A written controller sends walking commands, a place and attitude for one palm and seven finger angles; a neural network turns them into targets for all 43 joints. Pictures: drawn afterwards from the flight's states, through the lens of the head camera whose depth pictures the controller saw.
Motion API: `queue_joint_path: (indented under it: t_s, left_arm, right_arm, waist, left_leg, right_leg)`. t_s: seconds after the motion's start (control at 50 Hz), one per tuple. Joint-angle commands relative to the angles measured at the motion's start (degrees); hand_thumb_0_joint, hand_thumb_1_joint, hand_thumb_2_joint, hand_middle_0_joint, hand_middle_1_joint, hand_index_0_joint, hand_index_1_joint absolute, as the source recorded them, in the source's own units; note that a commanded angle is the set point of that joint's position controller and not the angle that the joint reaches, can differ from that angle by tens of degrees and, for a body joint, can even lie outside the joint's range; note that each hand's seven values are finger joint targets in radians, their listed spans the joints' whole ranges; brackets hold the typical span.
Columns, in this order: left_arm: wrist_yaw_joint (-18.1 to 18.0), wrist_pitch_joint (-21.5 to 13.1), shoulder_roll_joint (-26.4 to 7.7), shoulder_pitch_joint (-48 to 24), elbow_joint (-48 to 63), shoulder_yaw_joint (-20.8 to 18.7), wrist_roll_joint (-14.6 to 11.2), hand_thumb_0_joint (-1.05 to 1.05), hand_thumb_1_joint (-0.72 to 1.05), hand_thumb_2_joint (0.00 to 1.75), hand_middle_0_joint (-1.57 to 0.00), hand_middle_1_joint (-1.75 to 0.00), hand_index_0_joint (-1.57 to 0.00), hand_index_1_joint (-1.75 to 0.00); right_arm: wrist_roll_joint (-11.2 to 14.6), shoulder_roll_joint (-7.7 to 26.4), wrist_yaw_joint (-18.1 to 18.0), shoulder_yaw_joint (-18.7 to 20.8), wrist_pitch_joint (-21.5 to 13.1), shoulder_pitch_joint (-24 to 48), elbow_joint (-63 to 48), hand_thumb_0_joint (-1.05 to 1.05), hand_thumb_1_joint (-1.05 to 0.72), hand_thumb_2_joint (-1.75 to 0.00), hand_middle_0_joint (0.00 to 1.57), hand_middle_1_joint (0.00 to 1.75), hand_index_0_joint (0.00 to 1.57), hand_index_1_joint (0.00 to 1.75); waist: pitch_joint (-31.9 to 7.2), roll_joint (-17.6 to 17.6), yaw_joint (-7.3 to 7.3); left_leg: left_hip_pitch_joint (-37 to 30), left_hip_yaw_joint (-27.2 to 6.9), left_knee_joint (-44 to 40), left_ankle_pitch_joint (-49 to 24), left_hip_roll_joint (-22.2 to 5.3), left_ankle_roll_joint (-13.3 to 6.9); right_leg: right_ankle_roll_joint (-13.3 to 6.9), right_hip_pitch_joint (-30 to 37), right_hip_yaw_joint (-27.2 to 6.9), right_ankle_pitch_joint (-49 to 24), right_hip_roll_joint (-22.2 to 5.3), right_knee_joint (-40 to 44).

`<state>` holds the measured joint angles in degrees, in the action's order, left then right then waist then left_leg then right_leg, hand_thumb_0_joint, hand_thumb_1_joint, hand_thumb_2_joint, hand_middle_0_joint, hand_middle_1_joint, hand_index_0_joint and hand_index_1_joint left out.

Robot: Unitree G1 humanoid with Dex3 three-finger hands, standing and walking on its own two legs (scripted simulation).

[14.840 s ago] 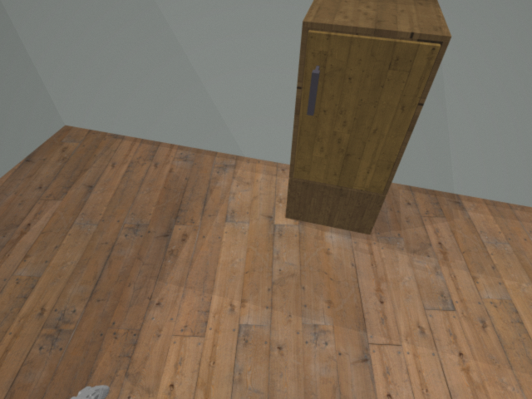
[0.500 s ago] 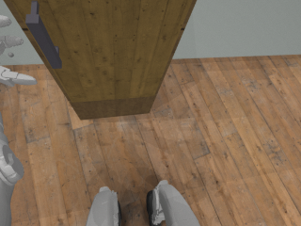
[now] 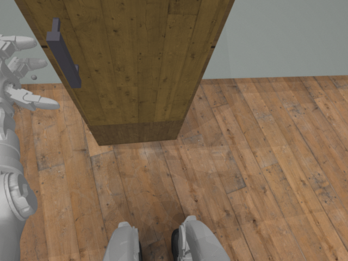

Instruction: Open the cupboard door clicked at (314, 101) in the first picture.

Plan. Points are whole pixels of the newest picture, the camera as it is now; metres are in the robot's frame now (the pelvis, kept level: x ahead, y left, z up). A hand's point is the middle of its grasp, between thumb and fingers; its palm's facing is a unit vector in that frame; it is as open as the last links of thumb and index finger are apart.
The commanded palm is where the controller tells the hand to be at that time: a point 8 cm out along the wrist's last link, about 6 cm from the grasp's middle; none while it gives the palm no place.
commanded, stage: slide the fingers in behind the handle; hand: left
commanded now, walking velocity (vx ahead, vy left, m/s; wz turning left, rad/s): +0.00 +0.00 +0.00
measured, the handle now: (67, 56) +0.55 +0.20 +0.04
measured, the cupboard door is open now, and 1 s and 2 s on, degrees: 0 0 0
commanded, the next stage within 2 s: close the thumb around the handle in 1.70 s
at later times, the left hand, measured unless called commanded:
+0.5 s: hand (47, 77) +0.49 +0.23 +0.05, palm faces +0.06 -1.00 -0.01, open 14.0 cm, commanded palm +0.47 +0.27 +0.05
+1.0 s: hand (67, 74) +0.50 +0.20 +0.05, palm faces +0.04 -1.00 -0.01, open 14.0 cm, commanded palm +0.48 +0.23 +0.05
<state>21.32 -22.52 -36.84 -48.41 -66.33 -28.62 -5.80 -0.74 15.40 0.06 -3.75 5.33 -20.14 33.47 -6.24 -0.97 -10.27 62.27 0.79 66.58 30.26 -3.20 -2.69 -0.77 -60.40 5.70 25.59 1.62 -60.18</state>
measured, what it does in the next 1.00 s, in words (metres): stands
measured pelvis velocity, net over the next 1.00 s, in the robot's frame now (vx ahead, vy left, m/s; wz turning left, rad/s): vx -0.01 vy -0.01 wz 0.01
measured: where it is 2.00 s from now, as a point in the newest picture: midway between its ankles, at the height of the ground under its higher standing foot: outside the picture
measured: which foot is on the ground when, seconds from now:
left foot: down 0.00-1.00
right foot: down 0.00-1.00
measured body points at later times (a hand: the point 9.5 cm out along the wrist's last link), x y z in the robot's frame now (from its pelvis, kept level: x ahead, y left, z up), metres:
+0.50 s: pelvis -0.01 -0.01 +0.00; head +0.14 +0.03 +0.42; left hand +0.48 +0.29 +0.06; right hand +0.01 -0.28 -0.10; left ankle +0.00 +0.08 -0.65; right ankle +0.02 -0.12 -0.65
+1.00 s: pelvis -0.01 -0.01 +0.00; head +0.15 +0.03 +0.42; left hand +0.50 +0.25 +0.05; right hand +0.01 -0.27 -0.11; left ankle +0.00 +0.09 -0.65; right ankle +0.02 -0.12 -0.65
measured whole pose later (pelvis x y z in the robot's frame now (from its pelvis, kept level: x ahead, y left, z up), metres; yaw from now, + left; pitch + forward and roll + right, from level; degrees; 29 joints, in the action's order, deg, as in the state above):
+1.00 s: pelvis -0.01 -0.01 +0.00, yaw +0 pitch +26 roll -4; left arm 13.9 -24.5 -29.0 -50.4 -64.8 -23.5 -4.9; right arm -1.6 15.0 0.9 -2.7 3.5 -20.7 35.2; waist -6.9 -1.6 -10.4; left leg 63.4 0.9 67.5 30.1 -2.8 -2.3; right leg -1.2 -62.0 5.5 26.0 1.3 -62.1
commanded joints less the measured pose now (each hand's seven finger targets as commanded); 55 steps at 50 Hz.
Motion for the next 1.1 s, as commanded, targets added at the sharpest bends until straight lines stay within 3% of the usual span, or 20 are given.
queue_joint_path:
  t_s: [0.0, 0.06, 0.16, 0.26, 0.28, 0.3, 0.32, 0.38, 0.46, 0.48, 0.56, 0.6, 0.62, 0.72, 0.78, 0.84, 0.92, 0.98, 1.06, 1.08]
  left_arm:
    - [0.4, -4.8, -17.7, -21.5, 14.0, -2.2, -1.2, 0.00, -0.50, 0.30, -0.30, -1.20, -0.30, -1.20]
    - [0.6, -6.8, -17.5, -23.8, 17.2, -2.2, -1.9, 0.00, -0.50, 0.30, -0.30, -1.20, -0.30, -1.20]
    - [1.6, -3.4, -13.5, -22.0, 8.3, 0.8, -2.4, 0.00, -0.50, 0.30, -0.30, -1.20, -0.30, -1.20]
    - [0.4, -4.2, -15.2, -23.0, 15.2, -0.4, -2.0, 0.00, -0.50, 0.30, -0.30, -1.20, -0.30, -1.20]
    - [-0.1, -4.8, -13.6, -23.1, 15.8, 0.5, -2.1, 0.00, -0.50, 0.30, -0.30, -1.20, -0.30, -1.20]
    - [-0.8, -5.4, -14.7, -22.8, 16.4, -0.9, -2.2, 0.00, -0.50, 0.30, -0.30, -1.20, -0.30, -1.20]
    - [-1.3, -5.8, -14.0, -22.8, 16.5, -0.4, -2.2, 0.00, -0.50, 0.30, -0.30, -1.20, -0.30, -1.20]
    - [-2.3, -5.2, -13.7, -21.0, 12.9, -0.9, -2.2, 0.00, -0.50, 0.30, -0.30, -1.20, -0.30, -1.20]
    - [-3.0, -4.8, -14.4, -21.0, 14.4, -0.7, -0.8, 0.00, -0.50, 0.30, -0.30, -1.20, -0.30, -1.20]
    - [-3.0, -5.0, -12.8, -21.0, 14.7, 0.7, -0.6, 0.00, -0.50, 0.30, -0.30, -1.20, -0.30, -1.20]
    - [-3.2, -6.0, -12.5, -21.4, 14.6, -0.2, -1.8, 0.00, -0.50, 0.30, -0.30, -1.20, -0.30, -1.20]
    - [-3.2, -5.7, -10.1, -22.8, 12.0, 1.6, -2.0, 0.00, -0.50, 0.30, -0.30, -1.20, -0.30, -1.20]
    - [-3.3, -5.7, -10.9, -23.7, 12.3, 1.0, -2.0, 0.00, -0.50, 0.30, -0.30, -1.20, -0.30, -1.20]
    - [-3.7, -5.9, -8.9, -25.7, 12.2, 3.3, -0.8, 0.00, -0.50, 0.30, -0.30, -1.20, -0.30, -1.20]
    - [-4.7, -6.5, -8.2, -27.5, 14.3, 3.6, -0.9, 0.00, -0.50, 0.30, -0.30, -1.20, -0.30, -1.20]
    - [-5.7, -6.5, -6.8, -26.0, 13.9, 3.7, -1.0, 0.00, -0.50, 0.30, -0.30, -1.20, -0.30, -1.20]
    - [-7.6, -5.5, -5.3, -25.4, 13.1, 4.6, 0.0, 0.00, -0.50, 0.30, -0.30, -1.20, -0.30, -1.20]
    - [-9.0, -5.9, -6.7, -23.2, 14.8, 2.8, 0.5, 0.00, -0.50, 0.30, -0.30, -1.20, -0.30, -1.20]
    - [-10.2, -7.0, -4.3, -22.0, 17.6, 3.9, 0.3, 0.00, -0.50, 0.30, -0.30, -1.20, -0.30, -1.20]
    - [-10.5, -7.0, -3.6, -20.5, 16.9, 4.1, 0.2, 0.00, -0.50, 0.30, -0.30, -1.20, -0.30, -1.20]
  right_arm:
    - [0.0, 11.6, -1.0, 4.4, -1.0, -10.6, -2.0, 0.00, -0.90, -0.90, 0.20, 0.30, 0.20, 0.30]
    - [-0.2, 11.7, -0.9, 4.7, -1.3, -10.9, -1.1, 0.00, -0.90, -0.90, 0.20, 0.30, 0.20, 0.30]
    - [0.4, 11.9, -1.2, 4.3, -1.3, -10.8, -0.2, 0.00, -0.90, -0.90, 0.20, 0.30, 0.20, 0.30]
    - [0.1, 11.6, -1.1, 4.7, -1.6, -11.2, -1.1, 0.00, -0.90, -0.90, 0.20, 0.30, 0.20, 0.30]
    - [0.0, 11.2, -0.9, 4.7, -1.8, -10.8, -1.0, 0.00, -0.90, -0.90, 0.20, 0.30, 0.20, 0.30]
    - [-0.1, 11.3, -0.8, 4.8, -1.8, -10.8, -0.9, 0.00, -0.90, -0.90, 0.20, 0.30, 0.20, 0.30]
    - [-0.1, 11.1, -0.7, 4.7, -1.9, -10.4, -1.1, 0.00, -0.90, -0.90, 0.20, 0.30, 0.20, 0.30]
    - [0.1, 11.2, -0.7, 4.6, -1.8, -10.3, -1.1, 0.00, -0.90, -0.90, 0.20, 0.30, 0.20, 0.30]
    - [0.1, 11.1, -0.6, 4.6, -1.7, -10.3, -1.8, 0.00, -0.90, -0.90, 0.20, 0.30, 0.20, 0.30]
    - [0.1, 10.9, -0.5, 4.6, -1.8, -10.2, -1.9, 0.00, -0.90, -0.90, 0.20, 0.30, 0.20, 0.30]
    - [0.1, 11.1, -0.5, 4.7, -2.1, -10.2, -1.6, 0.00, -0.90, -0.90, 0.20, 0.30, 0.20, 0.30]
    - [0.2, 10.9, -0.6, 4.5, -2.5, -9.8, -1.1, 0.00, -0.90, -0.90, 0.20, 0.30, 0.20, 0.30]
    - [0.1, 11.0, -0.7, 4.7, -2.7, -9.9, -0.9, 0.00, -0.90, -0.90, 0.20, 0.30, 0.20, 0.30]
    - [-0.2, 10.9, -0.6, 4.7, -3.1, -10.3, -0.4, 0.00, -0.90, -0.90, 0.20, 0.30, 0.20, 0.30]
    - [-0.5, 11.0, -0.5, 4.8, -3.2, -10.6, -0.2, 0.00, -0.90, -0.90, 0.20, 0.30, 0.20, 0.30]
    - [-0.6, 11.0, -0.3, 5.0, -3.2, -11.2, -0.2, 0.00, -0.90, -0.90, 0.20, 0.30, 0.20, 0.30]
    - [-0.7, 10.5, 0.2, 5.0, -2.7, -11.0, -0.1, 0.00, -0.90, -0.90, 0.20, 0.30, 0.20, 0.30]
    - [-0.8, 10.4, 0.4, 5.1, -2.4, -11.2, -0.9, 0.00, -0.90, -0.90, 0.20, 0.30, 0.20, 0.30]
    - [-0.9, 9.8, 0.9, 5.3, -2.3, -11.1, -1.2, 0.00, -0.90, -0.90, 0.20, 0.30, 0.20, 0.30]
    - [-0.8, 9.8, 1.0, 5.4, -2.1, -11.1, -1.1, 0.00, -0.90, -0.90, 0.20, 0.30, 0.20, 0.30]
  waist:
    - [-29.5, -12.0, 0.59]
    - [-32.6, -13.0, 0.31]
    - [-25.3, -9.1, -1.23]
    - [-32.0, -11.9, 0.41]
    - [-32.1, -12.9, 0.23]
    - [-32.0, -11.3, 0.51]
    - [-31.3, -11.7, 0.51]
    - [-27.5, -7.6, 0.01]
    - [-28.9, -10.6, 0.95]
    - [-29.1, -11.3, 0.73]
    - [-29.0, -8.6, 0.47]
    - [-25.7, -6.8, -0.72]
    - [-26.1, -7.0, -0.85]
    - [-27.5, -10.1, -0.92]
    - [-30.7, -11.6, -0.92]
    - [-31.7, -10.3, -0.83]
    - [-29.7, -10.4, -0.75]
    - [-31.9, -9.0, 0.38]
    - [-32.2, -10.2, 0.73]
    - [-31.4, -8.9, 0.68]
  left_leg:
    - [-24.2, -5.2, -6.4, -30.1, 0.6, 1.5]
    - [-27.7, -6.0, -5.9, -32.5, 0.2, 1.9]
    - [-21.7, -5.4, -6.7, -25.2, 0.6, 1.1]
    - [-25.5, -5.5, -6.5, -28.7, 0.7, 1.3]
    - [-26.0, -5.4, -6.2, -29.7, 0.7, 1.4]
    - [-25.6, -5.4, -6.2, -29.2, 0.6, 1.4]
    - [-24.8, -5.2, -6.3, -28.3, 0.8, 1.4]
    - [-20.0, -4.4, -6.6, -24.4, 1.0, 0.8]
    - [-20.9, -4.0, -6.9, -24.6, 1.1, 0.9]
    - [-21.8, -4.1, -7.0, -24.4, 1.2, 1.0]
    - [-21.2, -4.4, -6.9, -23.9, 1.1, 1.0]
    - [-18.2, -4.2, -7.0, -20.3, 1.2, 0.7]
    - [-17.6, -4.0, -6.8, -19.7, 1.3, 0.6]
    - [-21.0, -4.9, -6.5, -20.9, 1.2, 1.1]
    - [-24.2, -5.7, -6.2, -23.9, 1.0, 1.5]
    - [-25.5, -6.1, -5.9, -27.1, 0.9, 1.6]
    - [-24.8, -5.6, -6.3, -26.9, 1.0, 1.7]
    - [-24.6, -5.3, -6.5, -28.7, 1.1, 1.7]
    - [-26.6, -5.1, -6.7, -32.2, 1.0, 2.1]
    - [-26.2, -4.8, -6.9, -31.8, 1.0, 2.0]
  right_leg:
    - [-0.4, 11.7, -3.3, -18.4, 1.5, 4.0]
    - [-0.5, 10.6, -3.1, -18.6, 1.7, 3.6]
    - [-0.2, 9.6, -3.1, -15.3, 1.5, 4.9]
    - [-0.4, 11.1, -3.4, -17.4, 1.4, 4.2]
    - [-0.5, 11.0, -3.5, -18.1, 1.4, 4.2]
    - [-0.4, 11.4, -3.4, -17.9, 1.5, 4.2]
    - [-0.4, 11.7, -3.5, -17.4, 1.4, 4.3]
    - [-0.1, 13.3, -3.9, -16.7, 1.4, 4.8]
    - [-0.3, 13.9, -4.2, -17.1, 1.2, 4.5]
    - [-0.3, 12.9, -4.1, -16.5, 1.2, 4.6]
    - [-0.3, 13.4, -4.1, -16.3, 1.4, 4.6]
    - [-0.1, 12.7, -4.2, -14.0, 1.3, 5.1]
    - [0.0, 13.1, -4.5, -13.9, 1.2, 5.1]
    - [-0.4, 9.2, -3.8, -12.6, 1.1, 4.3]
    - [-0.5, 8.3, -3.4, -13.7, 1.2, 3.7]
    - [-0.6, 8.1, -2.9, -15.3, 1.4, 3.2]
    - [-0.4, 8.6, -2.8, -15.7, 1.3, 3.7]
    - [-0.4, 11.5, -3.0, -18.1, 1.3, 3.4]
    - [-0.4, 12.1, -2.9, -20.4, 1.4, 3.4]
    - [-0.4, 12.5, -3.0, -20.6, 1.4, 3.8]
